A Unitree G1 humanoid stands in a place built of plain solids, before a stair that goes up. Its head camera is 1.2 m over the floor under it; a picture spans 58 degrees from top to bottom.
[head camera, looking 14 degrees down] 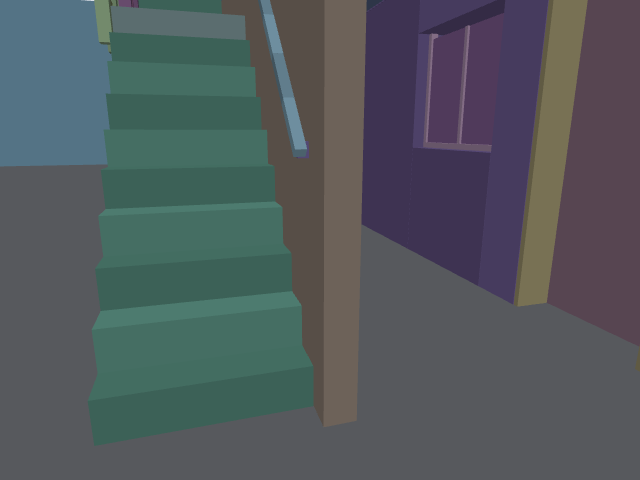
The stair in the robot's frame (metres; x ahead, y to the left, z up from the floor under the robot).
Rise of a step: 0.20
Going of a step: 0.20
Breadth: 0.90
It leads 17 degrees to the left of straight ahead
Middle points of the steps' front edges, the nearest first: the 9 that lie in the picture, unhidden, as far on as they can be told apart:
1.59 0.46 0.20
1.78 0.52 0.41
1.97 0.57 0.61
2.17 0.63 0.81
2.36 0.69 1.01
2.56 0.75 1.22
2.75 0.80 1.42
2.95 0.86 1.62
3.14 0.92 1.82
